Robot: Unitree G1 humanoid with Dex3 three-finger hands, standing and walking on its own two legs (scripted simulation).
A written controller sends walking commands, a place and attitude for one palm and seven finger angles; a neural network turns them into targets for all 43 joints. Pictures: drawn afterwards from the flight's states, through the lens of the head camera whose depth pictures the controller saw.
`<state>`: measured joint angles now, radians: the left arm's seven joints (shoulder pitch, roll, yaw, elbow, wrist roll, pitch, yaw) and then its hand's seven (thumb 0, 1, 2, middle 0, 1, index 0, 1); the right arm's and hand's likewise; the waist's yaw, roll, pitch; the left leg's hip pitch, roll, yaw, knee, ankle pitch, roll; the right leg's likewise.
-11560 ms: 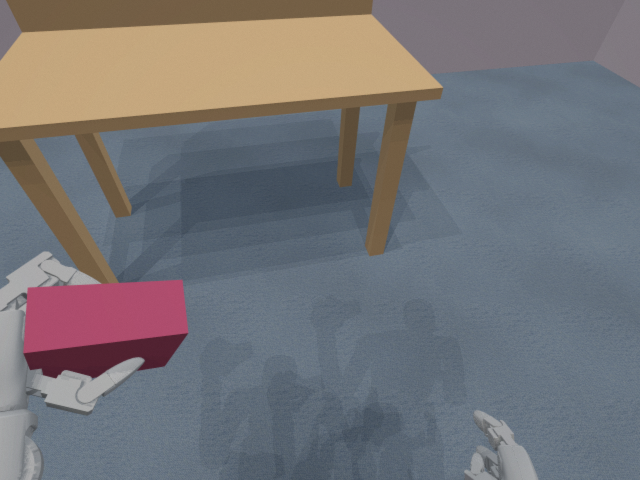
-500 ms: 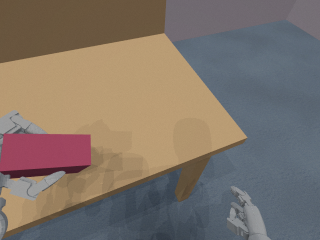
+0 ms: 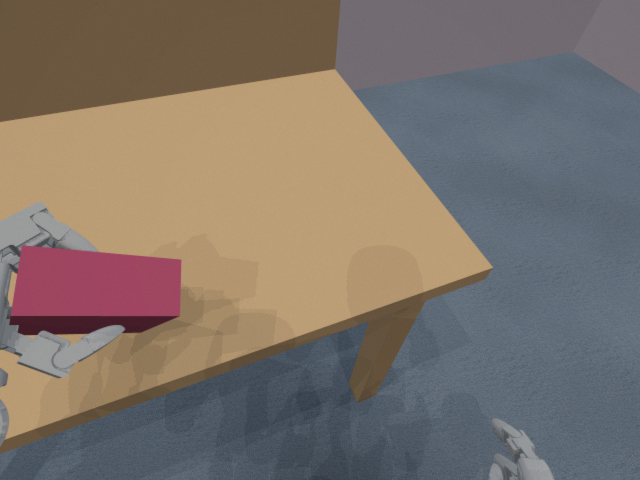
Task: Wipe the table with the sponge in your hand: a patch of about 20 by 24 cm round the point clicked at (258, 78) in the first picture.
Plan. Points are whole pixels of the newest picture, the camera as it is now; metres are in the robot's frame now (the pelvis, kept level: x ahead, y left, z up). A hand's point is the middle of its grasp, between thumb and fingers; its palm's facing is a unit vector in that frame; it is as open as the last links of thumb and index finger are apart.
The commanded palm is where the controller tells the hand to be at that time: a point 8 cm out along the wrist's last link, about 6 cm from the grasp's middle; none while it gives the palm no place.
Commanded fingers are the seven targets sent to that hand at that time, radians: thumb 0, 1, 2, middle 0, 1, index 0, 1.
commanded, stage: come to a stop and stand still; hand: left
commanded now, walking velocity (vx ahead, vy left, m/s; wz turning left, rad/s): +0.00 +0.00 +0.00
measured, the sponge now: (116, 298) +0.25 +0.22 +0.14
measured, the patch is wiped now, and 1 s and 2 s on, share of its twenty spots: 0.00 0.00 0.00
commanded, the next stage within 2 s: look again from close up in 0.68 s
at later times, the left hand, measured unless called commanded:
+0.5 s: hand (33, 278) +0.24 +0.29 +0.17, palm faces +0.40 -0.85 -0.33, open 9.6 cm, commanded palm +0.18 +0.31 +0.18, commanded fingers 0.00 0.10 1.30 -1.20 -1.60 -1.20 -1.60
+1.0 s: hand (35, 302) +0.23 +0.28 +0.16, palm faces +0.37 -0.86 -0.36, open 9.6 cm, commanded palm +0.17 +0.32 +0.18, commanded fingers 0.00 0.10 1.30 -1.20 -1.60 -1.20 -1.60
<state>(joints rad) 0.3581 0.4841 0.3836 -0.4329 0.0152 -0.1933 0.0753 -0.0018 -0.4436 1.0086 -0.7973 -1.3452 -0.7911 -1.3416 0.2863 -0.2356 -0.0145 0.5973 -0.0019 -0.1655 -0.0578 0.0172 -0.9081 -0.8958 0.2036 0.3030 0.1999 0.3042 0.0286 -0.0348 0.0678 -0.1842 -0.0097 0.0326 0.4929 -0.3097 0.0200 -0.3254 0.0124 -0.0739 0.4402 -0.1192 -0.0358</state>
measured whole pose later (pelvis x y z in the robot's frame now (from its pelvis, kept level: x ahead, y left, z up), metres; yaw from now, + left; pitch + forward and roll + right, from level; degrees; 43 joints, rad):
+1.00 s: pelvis +0.01 +0.04 +0.00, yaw +0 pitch -3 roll -1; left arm 0.41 0.36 0.36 -0.47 -0.03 -0.23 0.10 0.00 -0.44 1.01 -0.79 -1.35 -0.79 -1.35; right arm 0.23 -0.18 0.02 0.58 0.00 -0.14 -0.01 0.02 -0.91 -0.90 0.21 0.30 0.20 0.30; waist 0.02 -0.04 0.11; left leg -0.12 -0.04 0.05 0.49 -0.33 0.06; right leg -0.25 -0.01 -0.05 0.42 -0.12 0.01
